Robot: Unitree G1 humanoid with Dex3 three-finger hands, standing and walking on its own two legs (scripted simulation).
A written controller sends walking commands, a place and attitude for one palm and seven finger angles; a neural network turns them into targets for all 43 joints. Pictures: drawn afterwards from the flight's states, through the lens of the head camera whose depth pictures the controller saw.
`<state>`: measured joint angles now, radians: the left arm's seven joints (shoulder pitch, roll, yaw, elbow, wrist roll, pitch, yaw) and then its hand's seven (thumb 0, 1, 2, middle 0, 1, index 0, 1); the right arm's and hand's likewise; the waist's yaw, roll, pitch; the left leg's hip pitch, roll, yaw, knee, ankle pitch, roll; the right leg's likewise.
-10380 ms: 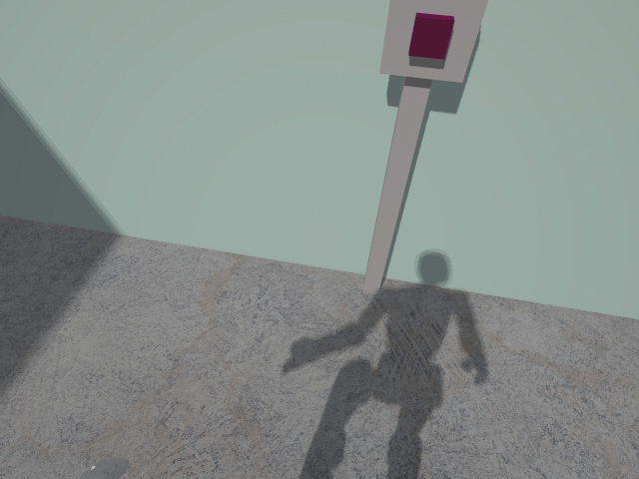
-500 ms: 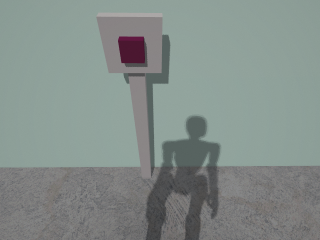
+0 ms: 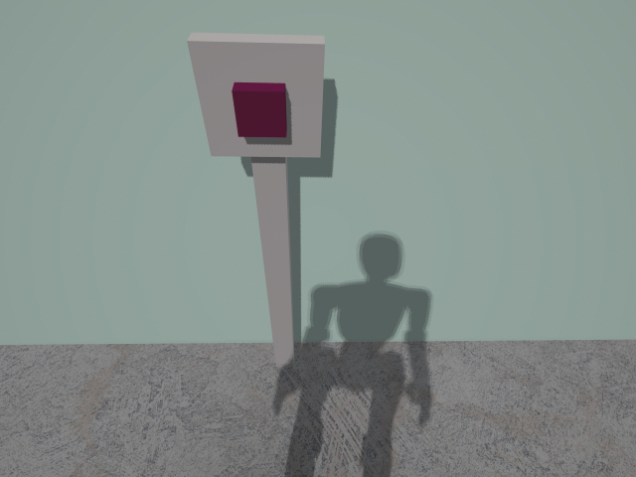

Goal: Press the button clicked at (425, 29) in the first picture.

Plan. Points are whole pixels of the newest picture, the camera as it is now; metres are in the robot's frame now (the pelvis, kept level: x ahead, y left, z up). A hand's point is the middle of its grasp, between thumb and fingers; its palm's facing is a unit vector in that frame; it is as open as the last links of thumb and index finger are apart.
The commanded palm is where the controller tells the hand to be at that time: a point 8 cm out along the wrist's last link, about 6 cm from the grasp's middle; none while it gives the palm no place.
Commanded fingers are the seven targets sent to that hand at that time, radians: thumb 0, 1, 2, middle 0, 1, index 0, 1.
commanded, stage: shuffle to correct the standing spot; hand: left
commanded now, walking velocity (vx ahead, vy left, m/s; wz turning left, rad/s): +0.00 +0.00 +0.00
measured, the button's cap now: (261, 109) +0.56 +0.12 +0.19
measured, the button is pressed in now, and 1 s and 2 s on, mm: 0 0 0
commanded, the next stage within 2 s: come to a stop and stand still in 0.90 s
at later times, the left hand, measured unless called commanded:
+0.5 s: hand out of the picture -0.01 +0.13 -0.18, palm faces +0.11 -0.98 -0.19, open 7.4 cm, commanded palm none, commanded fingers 0.00 0.90 0.90 -0.20 -0.30 -0.20 -0.30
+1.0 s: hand out of the picture +0.14 +0.11 -0.17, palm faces +0.11 -0.98 -0.17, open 7.3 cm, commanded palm none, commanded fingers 0.00 0.90 0.90 -0.20 -0.30 -0.20 -0.30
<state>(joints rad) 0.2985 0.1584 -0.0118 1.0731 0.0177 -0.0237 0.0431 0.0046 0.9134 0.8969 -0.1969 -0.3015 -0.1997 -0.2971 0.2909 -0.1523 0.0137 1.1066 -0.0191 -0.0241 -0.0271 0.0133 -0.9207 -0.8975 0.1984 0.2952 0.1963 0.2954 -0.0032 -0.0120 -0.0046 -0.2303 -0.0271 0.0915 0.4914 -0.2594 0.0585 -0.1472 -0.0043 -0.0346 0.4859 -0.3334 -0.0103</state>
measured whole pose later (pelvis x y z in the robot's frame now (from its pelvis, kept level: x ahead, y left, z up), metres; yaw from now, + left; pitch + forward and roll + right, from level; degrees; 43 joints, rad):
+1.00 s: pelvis +0.12 -0.08 +0.01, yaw +4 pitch +1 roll -1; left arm 0.25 0.19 0.06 0.99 0.04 0.05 -0.01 0.00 0.92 0.90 -0.20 -0.30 -0.20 -0.30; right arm 0.26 -0.15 -0.04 1.04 -0.04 -0.01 -0.03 0.00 -0.92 -0.90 0.20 0.30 0.20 0.30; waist 0.00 -0.02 0.02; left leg -0.25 0.10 0.13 0.47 -0.24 0.00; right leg -0.51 -0.09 -0.01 0.93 -0.27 0.04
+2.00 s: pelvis +0.08 -0.09 +0.00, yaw +6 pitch +0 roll +1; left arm 0.30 0.12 0.00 1.10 0.02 -0.01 0.04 0.01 0.92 0.90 -0.20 -0.30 -0.20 -0.30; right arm 0.27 -0.17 -0.02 1.08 -0.01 0.00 -0.03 0.00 -0.94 -0.90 0.20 0.30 0.20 0.30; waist 0.00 0.02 0.00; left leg -0.21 -0.04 0.10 0.43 -0.23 0.06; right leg -0.16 -0.02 -0.04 0.47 -0.31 -0.01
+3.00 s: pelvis +0.06 -0.09 +0.00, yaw +6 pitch -1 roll +0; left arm 0.32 0.22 -0.02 1.09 0.03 0.01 0.01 0.00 0.90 0.90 -0.20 -0.30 -0.20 -0.30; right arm 0.25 -0.22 0.00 1.10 -0.03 0.02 0.00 0.01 -0.90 -0.90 0.20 0.30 0.20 0.30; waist 0.00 -0.01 -0.02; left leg -0.22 -0.02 0.10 0.45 -0.21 0.06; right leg -0.16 0.00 -0.04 0.46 -0.28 -0.02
